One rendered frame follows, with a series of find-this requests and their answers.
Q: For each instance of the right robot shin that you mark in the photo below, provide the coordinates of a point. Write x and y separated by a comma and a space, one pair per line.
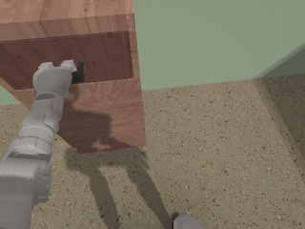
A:
184, 213

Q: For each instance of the robot left forearm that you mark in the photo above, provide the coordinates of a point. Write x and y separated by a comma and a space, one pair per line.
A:
38, 129

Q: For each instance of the right robot thigh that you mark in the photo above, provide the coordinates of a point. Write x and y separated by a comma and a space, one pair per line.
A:
186, 222

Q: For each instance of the left robot upper arm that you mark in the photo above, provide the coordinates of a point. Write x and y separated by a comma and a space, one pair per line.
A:
23, 183

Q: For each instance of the drawer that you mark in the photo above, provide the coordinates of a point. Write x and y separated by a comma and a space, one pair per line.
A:
106, 56

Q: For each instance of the handle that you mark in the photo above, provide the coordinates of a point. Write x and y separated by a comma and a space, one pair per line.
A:
78, 76

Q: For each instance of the cabinet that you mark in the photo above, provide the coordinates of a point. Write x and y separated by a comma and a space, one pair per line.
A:
97, 116

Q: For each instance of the left robot hand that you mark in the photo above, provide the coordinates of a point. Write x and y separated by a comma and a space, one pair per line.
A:
54, 79

